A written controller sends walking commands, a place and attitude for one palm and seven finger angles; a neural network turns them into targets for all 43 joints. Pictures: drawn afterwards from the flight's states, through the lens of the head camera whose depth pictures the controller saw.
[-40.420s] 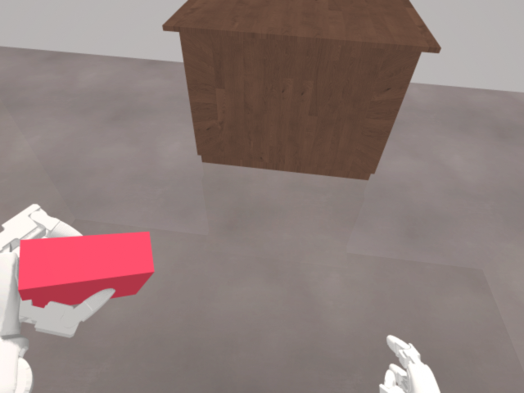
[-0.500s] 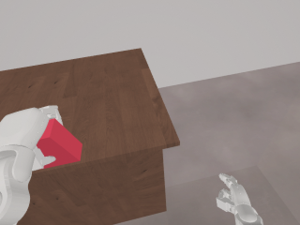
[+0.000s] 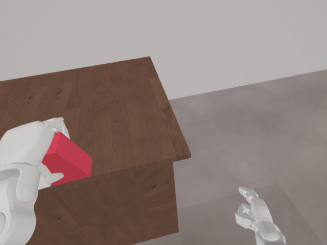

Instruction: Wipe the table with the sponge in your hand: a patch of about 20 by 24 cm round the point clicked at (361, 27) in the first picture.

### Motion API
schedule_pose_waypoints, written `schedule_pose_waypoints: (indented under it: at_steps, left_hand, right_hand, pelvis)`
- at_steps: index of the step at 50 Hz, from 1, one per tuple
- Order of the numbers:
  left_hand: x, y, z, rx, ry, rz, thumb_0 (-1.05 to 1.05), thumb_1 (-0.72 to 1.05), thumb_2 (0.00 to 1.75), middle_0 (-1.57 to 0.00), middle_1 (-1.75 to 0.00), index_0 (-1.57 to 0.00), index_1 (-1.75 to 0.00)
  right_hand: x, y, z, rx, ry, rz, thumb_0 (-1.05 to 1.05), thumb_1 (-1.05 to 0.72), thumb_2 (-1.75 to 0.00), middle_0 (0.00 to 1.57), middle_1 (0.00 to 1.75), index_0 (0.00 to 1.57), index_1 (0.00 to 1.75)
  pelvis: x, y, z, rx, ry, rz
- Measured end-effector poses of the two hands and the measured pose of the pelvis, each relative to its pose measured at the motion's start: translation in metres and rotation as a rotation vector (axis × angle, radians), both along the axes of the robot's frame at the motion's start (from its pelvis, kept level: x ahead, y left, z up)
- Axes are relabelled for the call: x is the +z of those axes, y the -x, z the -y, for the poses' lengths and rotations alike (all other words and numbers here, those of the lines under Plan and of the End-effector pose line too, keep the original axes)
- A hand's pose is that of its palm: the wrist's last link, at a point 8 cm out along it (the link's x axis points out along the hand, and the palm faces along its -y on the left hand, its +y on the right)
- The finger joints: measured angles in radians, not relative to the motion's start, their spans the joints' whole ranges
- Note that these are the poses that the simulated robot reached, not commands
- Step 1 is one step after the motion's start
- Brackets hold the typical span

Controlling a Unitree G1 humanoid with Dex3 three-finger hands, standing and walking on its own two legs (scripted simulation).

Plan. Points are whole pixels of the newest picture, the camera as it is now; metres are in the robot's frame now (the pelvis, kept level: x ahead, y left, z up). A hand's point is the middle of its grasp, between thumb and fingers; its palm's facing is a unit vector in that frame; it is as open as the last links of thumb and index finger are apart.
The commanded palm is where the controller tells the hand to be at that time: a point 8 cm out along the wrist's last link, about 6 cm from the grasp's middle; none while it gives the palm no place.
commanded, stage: step back with the hand held close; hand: left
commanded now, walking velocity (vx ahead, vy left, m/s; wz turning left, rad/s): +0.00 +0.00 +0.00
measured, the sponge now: (59, 165) +0.20 +0.28 +0.14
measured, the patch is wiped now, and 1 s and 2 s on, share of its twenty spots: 1.00 1.00 1.00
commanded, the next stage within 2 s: stop stepping back and stand still in 1.26 s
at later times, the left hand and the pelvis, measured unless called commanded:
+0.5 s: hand (66, 139) +0.22 +0.24 +0.22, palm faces +0.42 -0.80 -0.43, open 9.3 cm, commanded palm +0.15 +0.29 +0.24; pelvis -0.01 +0.01 -0.01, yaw +0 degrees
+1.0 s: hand out of the picture +0.08 +0.26 +0.23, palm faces +0.53 -0.81 -0.24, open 9.3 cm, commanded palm +0.02 +0.31 +0.24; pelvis -0.12 +0.02 -0.02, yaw +3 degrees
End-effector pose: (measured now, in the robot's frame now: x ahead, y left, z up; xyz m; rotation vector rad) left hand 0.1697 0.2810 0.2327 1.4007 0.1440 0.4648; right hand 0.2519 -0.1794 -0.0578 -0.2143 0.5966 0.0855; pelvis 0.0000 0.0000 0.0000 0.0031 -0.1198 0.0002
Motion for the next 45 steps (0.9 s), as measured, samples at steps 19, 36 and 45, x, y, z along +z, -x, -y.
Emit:
schedule_pose_waypoints:
  at_steps: [19, 36, 45]
  left_hand:
    - [-0.007, -0.011, 0.002, -0.473, 0.727, 0.529, -0.02, -0.48, 1.1, -0.8, -1.39, -0.84, -1.43]
    - [-0.006, 0.049, -0.012, -0.519, 0.675, 0.6, -0.02, -0.48, 1.09, -0.8, -1.39, -0.84, -1.43]
    - [-0.006, 0.108, -0.029, -0.422, 0.691, 0.772, -0.02, -0.48, 1.09, -0.8, -1.39, -0.84, -1.43]
  right_hand:
    - [-0.026, 0.095, 0.047, -0.226, 0.108, -0.174, 0.01, -0.9, -0.9, 0.2, 0.3, 0.21, 0.3]
    - [-0.037, 0.16, 0.049, -0.295, 0.129, -0.173, 0.01, -0.91, -0.9, 0.2, 0.3, 0.2, 0.3]
    - [-0.027, 0.159, 0.017, -0.163, 0.069, -0.023, 0.01, -0.9, -0.9, 0.2, 0.3, 0.21, 0.3]
  pelvis:
    - [-0.01, -0.001, -0.011, -0.006, -0.013, -0.125]
    - [-0.018, 0.052, -0.022, 0.013, 0.015, -0.14]
    - [-0.024, 0.096, -0.019, 0.021, 0.01, -0.097]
